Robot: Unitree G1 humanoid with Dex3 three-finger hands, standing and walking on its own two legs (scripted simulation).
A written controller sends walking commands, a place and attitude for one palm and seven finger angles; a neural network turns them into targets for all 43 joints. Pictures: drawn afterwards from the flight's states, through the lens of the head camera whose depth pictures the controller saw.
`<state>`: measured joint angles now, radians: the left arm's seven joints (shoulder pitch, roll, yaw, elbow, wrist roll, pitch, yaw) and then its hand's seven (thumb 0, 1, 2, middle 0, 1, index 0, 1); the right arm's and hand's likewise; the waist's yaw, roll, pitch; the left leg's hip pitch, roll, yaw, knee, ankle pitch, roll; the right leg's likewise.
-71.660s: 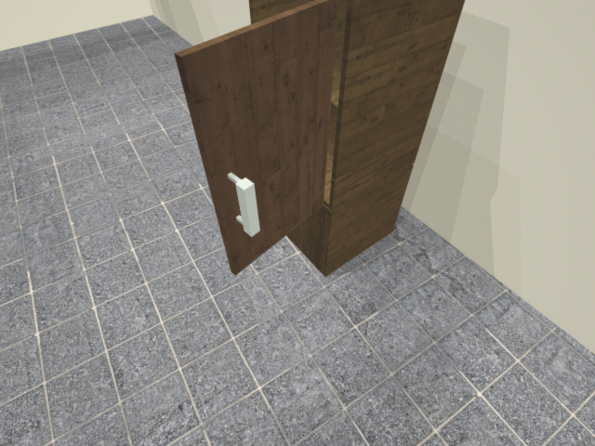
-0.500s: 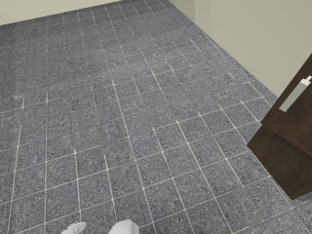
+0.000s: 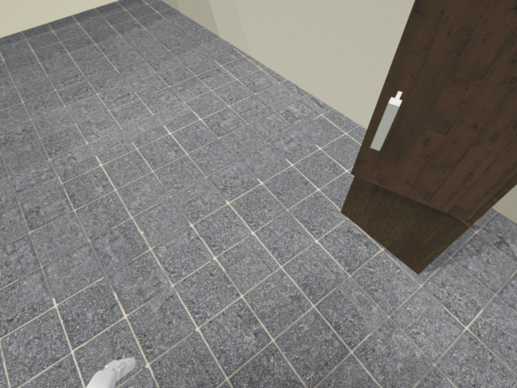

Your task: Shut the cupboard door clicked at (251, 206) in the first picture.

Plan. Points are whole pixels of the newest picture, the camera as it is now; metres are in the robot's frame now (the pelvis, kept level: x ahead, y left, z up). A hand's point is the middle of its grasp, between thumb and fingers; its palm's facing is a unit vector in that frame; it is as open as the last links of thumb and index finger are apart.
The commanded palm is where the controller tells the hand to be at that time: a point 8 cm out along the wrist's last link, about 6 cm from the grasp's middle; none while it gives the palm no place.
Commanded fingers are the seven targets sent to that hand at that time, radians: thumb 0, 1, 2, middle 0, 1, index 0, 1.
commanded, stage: turn to face it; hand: left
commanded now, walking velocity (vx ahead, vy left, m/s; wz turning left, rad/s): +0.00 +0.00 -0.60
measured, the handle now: (387, 120) +0.73 -0.29 -0.07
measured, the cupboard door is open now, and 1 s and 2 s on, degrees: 18 18 18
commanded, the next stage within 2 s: take the last steps up to it in 0.72 s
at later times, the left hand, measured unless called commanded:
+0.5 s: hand (157, 366) +0.17 +0.20 -0.16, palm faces -0.24 -0.95 -0.19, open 7.4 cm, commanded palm none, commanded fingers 0.00 0.90 0.90 -0.20 -0.30 -0.20 -0.30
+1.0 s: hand (198, 358) +0.19 +0.13 -0.16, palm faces -0.40 -0.90 -0.17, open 7.4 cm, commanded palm none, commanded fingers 0.00 0.90 0.90 -0.20 -0.30 -0.20 -0.30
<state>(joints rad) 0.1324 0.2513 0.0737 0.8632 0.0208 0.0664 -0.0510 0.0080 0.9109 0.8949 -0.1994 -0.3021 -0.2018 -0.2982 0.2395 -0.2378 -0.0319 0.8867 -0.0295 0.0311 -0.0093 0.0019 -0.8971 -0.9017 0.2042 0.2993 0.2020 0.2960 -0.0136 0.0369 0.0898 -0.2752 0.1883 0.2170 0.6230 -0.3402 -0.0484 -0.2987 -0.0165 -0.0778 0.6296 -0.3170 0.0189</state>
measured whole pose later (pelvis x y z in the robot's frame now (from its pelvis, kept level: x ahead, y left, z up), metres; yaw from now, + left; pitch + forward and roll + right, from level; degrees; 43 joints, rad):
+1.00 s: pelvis +0.05 -0.01 +0.00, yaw -24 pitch +1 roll -1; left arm 0.22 0.19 0.04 0.96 0.03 0.03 -0.01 0.01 0.91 0.89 -0.20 -0.30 -0.21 -0.30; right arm 0.25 -0.22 -0.03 0.96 -0.03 0.03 -0.01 0.00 -0.90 -0.90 0.20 0.30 0.20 0.29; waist -0.02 -0.01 0.03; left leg -0.35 0.05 0.08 0.69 -0.38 -0.06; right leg -0.20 0.01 0.01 0.51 -0.33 -0.01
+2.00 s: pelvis +0.25 -0.22 +0.01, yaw -30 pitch +1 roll +0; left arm 0.27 0.14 0.01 1.06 0.01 0.02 0.04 0.01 0.92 0.89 -0.20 -0.30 -0.21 -0.30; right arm 0.10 -0.15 -0.01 0.98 -0.01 0.02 -0.03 0.00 -0.90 -0.90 0.20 0.30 0.20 0.30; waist 0.03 -0.01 0.06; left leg -0.31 0.03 0.13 0.51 -0.22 0.04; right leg -0.14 0.00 -0.10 0.52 -0.35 -0.01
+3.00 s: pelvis +0.23 -0.15 +0.01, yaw -33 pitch +0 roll +0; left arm 0.30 0.21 -0.02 1.07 0.02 0.00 0.02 0.01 0.91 0.89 -0.20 -0.30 -0.20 -0.30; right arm 0.23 -0.21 0.01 1.04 -0.01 -0.01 -0.01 0.00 -0.91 -0.90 0.20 0.30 0.20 0.30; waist 0.01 0.01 0.04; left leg -0.25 -0.06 0.08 0.45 -0.21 0.08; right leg -0.19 -0.06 0.00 0.47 -0.29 0.04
